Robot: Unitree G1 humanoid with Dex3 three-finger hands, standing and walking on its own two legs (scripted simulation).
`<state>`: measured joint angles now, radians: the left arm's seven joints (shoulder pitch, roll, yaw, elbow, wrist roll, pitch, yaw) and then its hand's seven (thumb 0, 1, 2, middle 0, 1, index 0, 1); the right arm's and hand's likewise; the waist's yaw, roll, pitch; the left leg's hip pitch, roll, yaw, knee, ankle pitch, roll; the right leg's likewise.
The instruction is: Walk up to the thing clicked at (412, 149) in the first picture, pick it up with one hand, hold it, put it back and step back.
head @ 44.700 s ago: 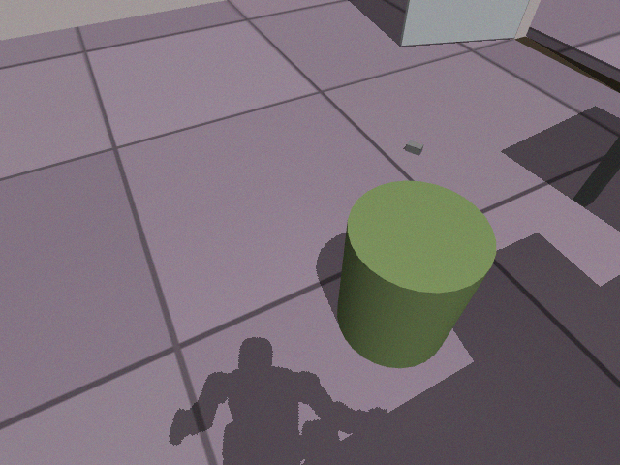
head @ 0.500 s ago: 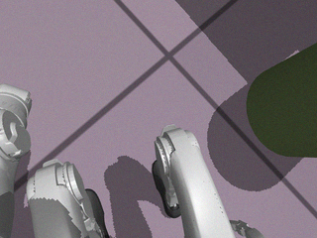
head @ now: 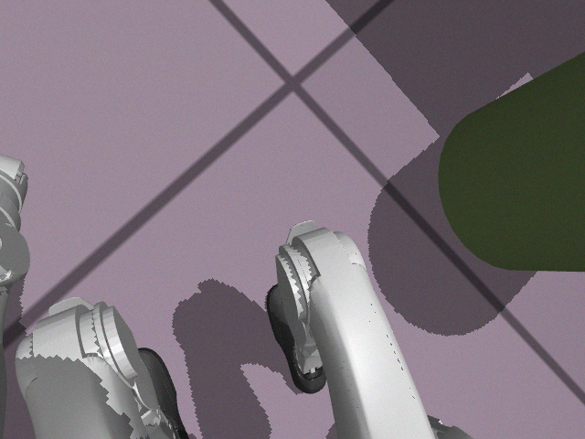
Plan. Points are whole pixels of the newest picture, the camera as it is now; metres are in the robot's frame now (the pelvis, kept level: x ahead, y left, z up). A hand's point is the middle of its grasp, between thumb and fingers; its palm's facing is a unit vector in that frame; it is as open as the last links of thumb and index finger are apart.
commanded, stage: lower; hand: left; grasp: from above
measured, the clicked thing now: out of the picture +0.50 +0.27 -0.19
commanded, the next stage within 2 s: rest in 0.22 s
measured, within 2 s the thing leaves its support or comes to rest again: rests again in 1.92 s
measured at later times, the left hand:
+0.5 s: hand out of the picture +0.49 +0.25 -0.21, palm faces -0.18 -0.39 -0.90, open 7.4 cm
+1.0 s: hand (8, 192) +0.49 +0.25 -0.24, palm faces -0.18 -0.40 -0.90, open 7.2 cm
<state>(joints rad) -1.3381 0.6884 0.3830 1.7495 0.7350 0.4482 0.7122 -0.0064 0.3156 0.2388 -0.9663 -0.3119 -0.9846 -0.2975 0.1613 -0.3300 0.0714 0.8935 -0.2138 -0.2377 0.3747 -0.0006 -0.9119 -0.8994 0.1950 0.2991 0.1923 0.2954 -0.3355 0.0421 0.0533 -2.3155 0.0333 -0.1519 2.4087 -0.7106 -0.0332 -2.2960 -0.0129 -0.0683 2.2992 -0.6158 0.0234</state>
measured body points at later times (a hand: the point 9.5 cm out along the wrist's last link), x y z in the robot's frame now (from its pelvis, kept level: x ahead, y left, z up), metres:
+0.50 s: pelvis +0.00 +0.00 +0.00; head +0.30 +0.04 +0.33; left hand +0.50 +0.27 -0.16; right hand -0.05 -0.25 -0.08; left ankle +0.07 +0.14 -0.30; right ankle +0.11 -0.12 -0.30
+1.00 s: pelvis +0.00 +0.00 -0.01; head +0.31 +0.05 +0.31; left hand +0.49 +0.27 -0.19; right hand -0.04 -0.24 -0.07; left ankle +0.07 +0.14 -0.30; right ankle +0.11 -0.12 -0.30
